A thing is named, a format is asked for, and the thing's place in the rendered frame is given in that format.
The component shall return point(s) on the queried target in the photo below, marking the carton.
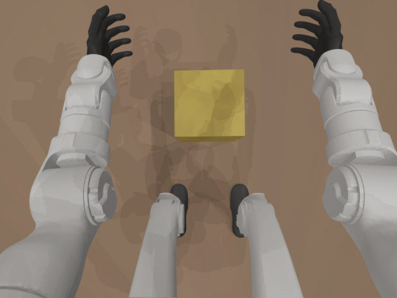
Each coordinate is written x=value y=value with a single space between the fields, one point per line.
x=209 y=105

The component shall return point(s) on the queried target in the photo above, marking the left robot hand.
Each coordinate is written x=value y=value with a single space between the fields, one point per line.
x=99 y=37

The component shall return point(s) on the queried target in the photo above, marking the right robot hand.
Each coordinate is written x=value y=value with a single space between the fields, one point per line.
x=328 y=31

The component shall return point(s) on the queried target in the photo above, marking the robot foot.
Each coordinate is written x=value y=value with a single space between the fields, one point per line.
x=180 y=191
x=238 y=193

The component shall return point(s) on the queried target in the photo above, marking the robot right upper arm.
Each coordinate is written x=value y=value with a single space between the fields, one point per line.
x=364 y=199

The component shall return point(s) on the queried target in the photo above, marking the robot left forearm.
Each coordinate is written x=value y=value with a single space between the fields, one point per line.
x=85 y=121

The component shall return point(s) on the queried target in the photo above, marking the robot left upper arm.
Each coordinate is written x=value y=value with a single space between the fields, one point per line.
x=68 y=206

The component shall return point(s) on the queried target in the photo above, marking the robot right foot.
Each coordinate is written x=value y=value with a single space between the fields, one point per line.
x=238 y=193

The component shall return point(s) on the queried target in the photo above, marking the robot left foot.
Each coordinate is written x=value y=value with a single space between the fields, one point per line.
x=180 y=191

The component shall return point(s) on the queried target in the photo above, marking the robot right forearm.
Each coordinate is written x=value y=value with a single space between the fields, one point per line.
x=349 y=114

